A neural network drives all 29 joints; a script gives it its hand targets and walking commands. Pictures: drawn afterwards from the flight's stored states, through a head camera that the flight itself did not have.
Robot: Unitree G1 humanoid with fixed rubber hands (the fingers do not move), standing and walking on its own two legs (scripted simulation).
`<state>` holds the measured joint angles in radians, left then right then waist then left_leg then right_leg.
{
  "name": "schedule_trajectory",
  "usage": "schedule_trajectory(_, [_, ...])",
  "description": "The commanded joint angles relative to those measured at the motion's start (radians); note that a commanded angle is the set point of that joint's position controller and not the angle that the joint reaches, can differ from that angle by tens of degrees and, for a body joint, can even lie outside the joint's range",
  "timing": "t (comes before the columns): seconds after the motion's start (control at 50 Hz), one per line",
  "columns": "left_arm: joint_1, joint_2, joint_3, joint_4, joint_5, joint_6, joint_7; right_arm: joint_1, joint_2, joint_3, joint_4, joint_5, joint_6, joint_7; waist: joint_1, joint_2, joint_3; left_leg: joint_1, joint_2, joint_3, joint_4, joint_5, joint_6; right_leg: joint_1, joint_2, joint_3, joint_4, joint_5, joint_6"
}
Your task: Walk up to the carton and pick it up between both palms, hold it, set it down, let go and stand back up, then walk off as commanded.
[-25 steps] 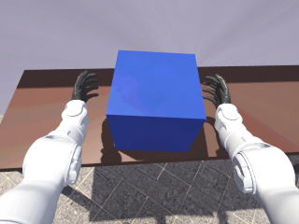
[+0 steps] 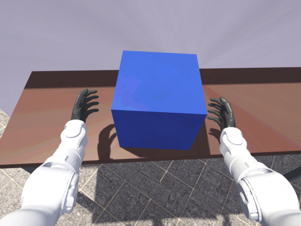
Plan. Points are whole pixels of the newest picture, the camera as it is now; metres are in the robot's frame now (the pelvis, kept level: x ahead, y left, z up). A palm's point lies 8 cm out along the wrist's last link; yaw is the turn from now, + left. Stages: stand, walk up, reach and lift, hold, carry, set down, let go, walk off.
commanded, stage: set down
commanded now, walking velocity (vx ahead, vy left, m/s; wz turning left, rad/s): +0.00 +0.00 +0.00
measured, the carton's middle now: (157, 101) +0.49 +0.01 -0.01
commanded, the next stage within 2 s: none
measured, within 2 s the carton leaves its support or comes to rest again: neither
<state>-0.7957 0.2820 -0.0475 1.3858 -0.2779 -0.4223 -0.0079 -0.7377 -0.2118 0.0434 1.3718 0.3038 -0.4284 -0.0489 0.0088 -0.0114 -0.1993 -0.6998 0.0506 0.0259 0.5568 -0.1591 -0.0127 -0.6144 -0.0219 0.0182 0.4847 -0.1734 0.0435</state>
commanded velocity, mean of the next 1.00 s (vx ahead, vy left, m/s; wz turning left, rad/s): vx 0.00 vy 0.00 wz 0.00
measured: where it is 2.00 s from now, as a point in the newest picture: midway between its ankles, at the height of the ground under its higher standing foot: outside the picture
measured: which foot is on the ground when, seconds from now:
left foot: down 0.00-1.00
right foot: down 0.00-1.00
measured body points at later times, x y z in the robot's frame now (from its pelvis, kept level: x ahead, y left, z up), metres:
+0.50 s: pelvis +0.00 -0.01 +0.01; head +0.01 +0.01 +0.46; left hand +0.35 +0.23 +0.03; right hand +0.34 -0.21 +0.02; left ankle +0.05 +0.11 -0.73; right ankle +0.02 -0.16 -0.73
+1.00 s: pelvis +0.01 -0.02 +0.01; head -0.01 -0.01 +0.46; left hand +0.27 +0.22 +0.02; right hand +0.28 -0.23 +0.01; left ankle +0.05 +0.11 -0.73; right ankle +0.02 -0.16 -0.73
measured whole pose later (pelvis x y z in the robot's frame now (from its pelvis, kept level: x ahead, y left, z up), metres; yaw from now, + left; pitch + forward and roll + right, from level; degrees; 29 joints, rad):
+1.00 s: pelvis +0.01 -0.02 +0.01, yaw +1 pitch +1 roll +0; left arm -0.04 0.29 -0.05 0.61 -0.27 -0.25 -0.06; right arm 0.01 -0.21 0.04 0.63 0.31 -0.29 -0.09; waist 0.05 -0.03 -0.08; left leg -0.31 0.05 0.03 0.46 -0.17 -0.02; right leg -0.26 -0.02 0.01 0.46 -0.22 0.03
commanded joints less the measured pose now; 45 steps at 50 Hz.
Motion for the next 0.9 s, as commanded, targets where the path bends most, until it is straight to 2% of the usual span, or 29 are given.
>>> schedule_trajectory(0.0, [-0.136, 0.123, 0.019, -0.226, 0.031, -0.029, -0.011, -0.145, -0.171, 0.078, -0.283, 0.114, -0.027, -0.003, 0.006, 0.09, -0.507, 0.545, -0.053, -0.02, 0.002, 0.256, -0.078, 0.185, 0.068, -0.069, -0.02, 0.074, -0.032])
schedule_trajectory(0.18, [-0.032, 0.128, 0.027, -0.327, 0.033, 0.006, -0.018, -0.059, -0.145, 0.049, -0.397, 0.091, -0.008, 0.001, 0.004, 0.074, -0.387, 0.544, -0.056, -0.025, -0.036, 0.132, -0.068, 0.222, 0.064, -0.064, -0.05, -0.03, -0.04])
schedule_trajectory(0.38, [0.121, 0.14, 0.043, -0.411, 0.041, 0.045, -0.033, 0.098, -0.098, 0.044, -0.466, 0.065, 0.023, 0.0, 0.01, 0.031, -0.177, 0.547, -0.061, -0.017, -0.096, 0.024, -0.049, 0.304, 0.055, -0.051, -0.097, -0.112, -0.043])
schedule_trajectory(0.56, [0.338, 0.153, 0.072, -0.597, 0.044, 0.066, -0.05, 0.295, -0.045, 0.044, -0.648, 0.035, 0.019, -0.017, 0.025, -0.015, -0.1, 0.588, -0.077, 0.003, -0.128, 0.088, -0.035, 0.405, 0.05, -0.032, -0.13, -0.072, -0.04])
schedule_trajectory(0.72, [0.509, 0.17, 0.079, -0.784, 0.017, 0.099, -0.055, 0.46, -0.001, 0.036, -0.856, 0.004, 0.052, -0.034, 0.033, -0.054, -0.02, 0.596, -0.085, 0.014, -0.16, 0.053, -0.016, 0.413, 0.035, -0.01, -0.163, -0.11, -0.042])
schedule_trajectory(0.88, [0.674, 0.172, 0.097, -0.927, 0.026, 0.15, -0.059, 0.635, 0.03, 0.032, -0.984, -0.029, 0.104, -0.049, 0.042, -0.046, 0.063, 0.625, -0.088, 0.021, -0.181, 0.049, -0.008, 0.407, 0.023, 0.002, -0.196, -0.122, -0.046])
